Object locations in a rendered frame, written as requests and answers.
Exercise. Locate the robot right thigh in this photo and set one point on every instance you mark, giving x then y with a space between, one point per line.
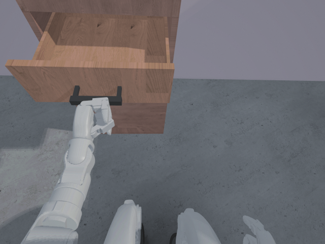
195 229

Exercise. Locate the left robot hand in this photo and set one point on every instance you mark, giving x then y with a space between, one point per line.
85 118

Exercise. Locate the left robot upper arm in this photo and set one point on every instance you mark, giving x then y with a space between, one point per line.
52 235

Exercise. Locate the drawer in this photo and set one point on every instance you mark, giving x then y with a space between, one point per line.
99 52

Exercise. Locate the cabinet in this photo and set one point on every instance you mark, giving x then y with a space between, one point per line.
130 118

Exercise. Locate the robot left forearm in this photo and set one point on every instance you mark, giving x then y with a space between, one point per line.
63 210

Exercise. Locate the right robot hand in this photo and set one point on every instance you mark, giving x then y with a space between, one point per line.
257 228

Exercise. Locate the left robot shin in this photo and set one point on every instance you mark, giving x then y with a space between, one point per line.
138 234

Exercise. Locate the handle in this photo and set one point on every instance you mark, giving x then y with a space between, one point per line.
75 99

